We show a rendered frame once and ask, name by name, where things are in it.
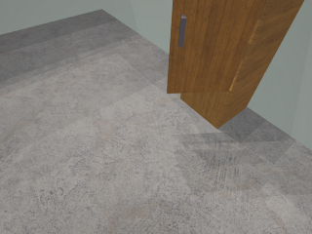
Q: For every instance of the cupboard door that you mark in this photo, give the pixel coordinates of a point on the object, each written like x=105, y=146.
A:
x=217, y=33

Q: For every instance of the handle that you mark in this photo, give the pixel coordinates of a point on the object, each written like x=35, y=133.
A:
x=181, y=34

